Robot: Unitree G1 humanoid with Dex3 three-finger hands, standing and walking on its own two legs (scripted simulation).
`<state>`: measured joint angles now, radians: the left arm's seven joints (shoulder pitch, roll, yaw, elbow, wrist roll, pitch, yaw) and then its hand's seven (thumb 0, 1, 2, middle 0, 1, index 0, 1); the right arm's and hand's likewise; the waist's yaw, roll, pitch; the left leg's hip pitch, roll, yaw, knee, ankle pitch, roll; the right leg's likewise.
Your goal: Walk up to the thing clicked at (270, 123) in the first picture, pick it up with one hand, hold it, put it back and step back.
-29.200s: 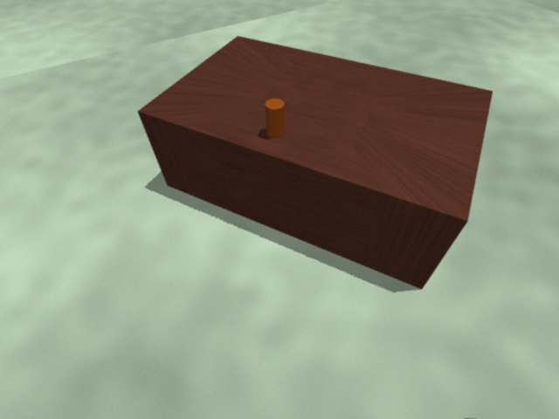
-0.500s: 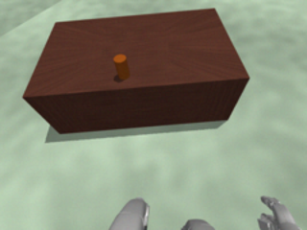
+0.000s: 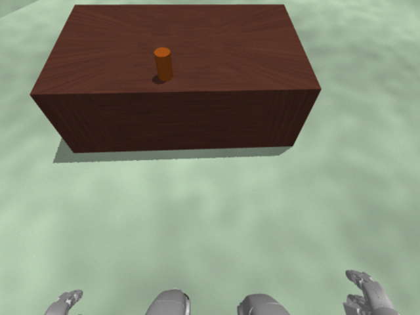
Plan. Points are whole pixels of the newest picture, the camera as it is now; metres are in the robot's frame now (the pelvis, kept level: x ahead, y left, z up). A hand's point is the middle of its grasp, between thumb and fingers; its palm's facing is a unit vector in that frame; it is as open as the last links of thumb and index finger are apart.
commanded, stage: step back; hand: left
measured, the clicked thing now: (164, 64) +1.06 +0.23 -0.25
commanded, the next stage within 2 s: stand in 1.22 s
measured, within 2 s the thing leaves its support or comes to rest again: neither
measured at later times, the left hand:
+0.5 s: hand out of the picture -0.02 +0.28 -0.14, palm faces +0.04 -0.91 -0.41, open 7.4 cm
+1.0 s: hand out of the picture +0.04 +0.27 -0.15, palm faces +0.09 -0.93 -0.36, open 7.4 cm
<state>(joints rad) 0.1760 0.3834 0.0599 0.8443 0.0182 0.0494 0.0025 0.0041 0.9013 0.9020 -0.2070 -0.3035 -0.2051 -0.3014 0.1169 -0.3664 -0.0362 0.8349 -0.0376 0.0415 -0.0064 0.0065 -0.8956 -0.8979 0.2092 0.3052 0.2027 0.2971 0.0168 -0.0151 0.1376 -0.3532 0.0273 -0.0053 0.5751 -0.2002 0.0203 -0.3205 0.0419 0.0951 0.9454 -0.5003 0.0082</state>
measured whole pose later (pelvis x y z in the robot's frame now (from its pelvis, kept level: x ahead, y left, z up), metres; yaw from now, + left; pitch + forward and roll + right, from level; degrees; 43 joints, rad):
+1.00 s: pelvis -0.02 +0.00 +0.00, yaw +5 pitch -2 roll +1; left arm 0.15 0.37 0.04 1.01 0.01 -0.01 0.00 0.01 0.90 0.90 -0.21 -0.30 -0.21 -0.30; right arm 0.19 -0.36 -0.04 1.02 -0.03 -0.01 0.00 0.00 -0.90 -0.90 0.20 0.30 0.20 0.30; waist 0.02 -0.02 0.08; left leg -0.25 -0.01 -0.01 0.58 -0.30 0.00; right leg -0.25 -0.06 -0.03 0.63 -0.35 0.00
